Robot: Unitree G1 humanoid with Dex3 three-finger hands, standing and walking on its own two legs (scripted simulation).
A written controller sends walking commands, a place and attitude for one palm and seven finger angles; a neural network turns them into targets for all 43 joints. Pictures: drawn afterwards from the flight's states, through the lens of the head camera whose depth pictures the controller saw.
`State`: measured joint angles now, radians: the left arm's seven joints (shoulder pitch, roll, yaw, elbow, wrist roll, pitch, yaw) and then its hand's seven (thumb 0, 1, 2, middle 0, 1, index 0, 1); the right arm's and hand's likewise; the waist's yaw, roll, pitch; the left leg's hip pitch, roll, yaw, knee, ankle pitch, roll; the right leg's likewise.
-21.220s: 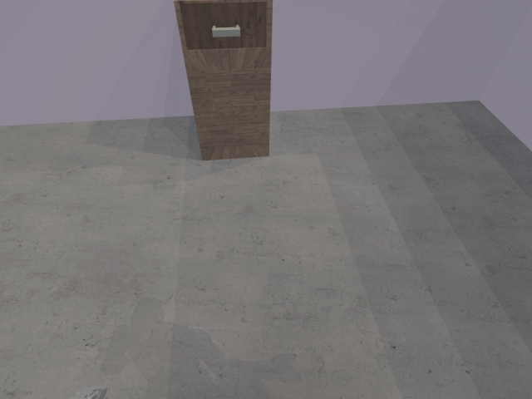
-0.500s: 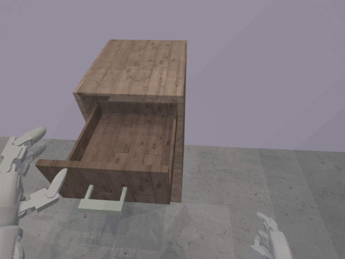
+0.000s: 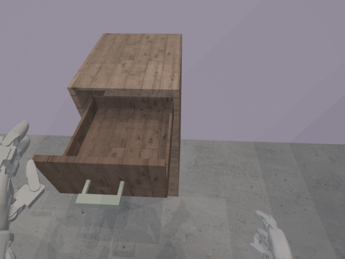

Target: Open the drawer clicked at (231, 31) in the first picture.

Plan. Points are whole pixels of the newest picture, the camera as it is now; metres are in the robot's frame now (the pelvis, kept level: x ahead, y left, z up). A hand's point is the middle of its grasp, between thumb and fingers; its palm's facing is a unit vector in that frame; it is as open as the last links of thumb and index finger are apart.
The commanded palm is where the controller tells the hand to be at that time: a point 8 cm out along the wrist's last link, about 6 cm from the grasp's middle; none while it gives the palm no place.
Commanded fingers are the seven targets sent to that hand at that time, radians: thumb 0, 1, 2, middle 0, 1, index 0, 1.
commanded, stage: step back with the hand held close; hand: left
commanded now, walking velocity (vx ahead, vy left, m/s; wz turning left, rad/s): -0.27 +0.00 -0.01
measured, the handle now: (102, 192) +0.28 +0.23 -0.05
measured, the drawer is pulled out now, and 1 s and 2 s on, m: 0.30 0.30 0.30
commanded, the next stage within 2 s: stop stepping back and stand still in 0.90 s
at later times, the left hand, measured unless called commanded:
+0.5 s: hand (18, 233) +0.12 +0.24 +0.16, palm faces +0.45 -0.79 -0.42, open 7.4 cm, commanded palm +0.06 +0.28 +0.17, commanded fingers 0.00 0.90 0.90 -0.20 -0.30 -0.20 -0.30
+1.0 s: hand out of the picture +0.00 +0.23 +0.16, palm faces +0.41 -0.77 -0.48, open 7.4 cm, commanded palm -0.06 +0.27 +0.17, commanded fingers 0.00 0.90 0.90 -0.20 -0.30 -0.20 -0.30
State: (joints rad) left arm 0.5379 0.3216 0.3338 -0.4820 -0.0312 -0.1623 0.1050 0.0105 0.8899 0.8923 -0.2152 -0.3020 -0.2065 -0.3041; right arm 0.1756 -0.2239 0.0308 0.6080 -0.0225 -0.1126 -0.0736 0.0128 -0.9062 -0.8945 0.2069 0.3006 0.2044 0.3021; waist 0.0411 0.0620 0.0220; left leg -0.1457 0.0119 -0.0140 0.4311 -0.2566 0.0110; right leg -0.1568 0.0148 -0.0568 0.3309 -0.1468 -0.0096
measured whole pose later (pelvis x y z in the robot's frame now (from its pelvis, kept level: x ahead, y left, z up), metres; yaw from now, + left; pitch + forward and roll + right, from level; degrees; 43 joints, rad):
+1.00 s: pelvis -0.19 -0.01 -0.02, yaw +2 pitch +1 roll +1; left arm 0.63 0.40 0.40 -0.63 -0.03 -0.22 0.16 0.01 0.89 0.89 -0.22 -0.30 -0.21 -0.30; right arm 0.19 -0.21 -0.02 0.57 0.00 -0.12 -0.06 0.01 -0.91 -0.89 0.20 0.30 0.20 0.30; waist 0.01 -0.03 0.01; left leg -0.40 0.03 0.04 0.66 -0.37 0.00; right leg -0.47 0.01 -0.01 0.56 -0.12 -0.03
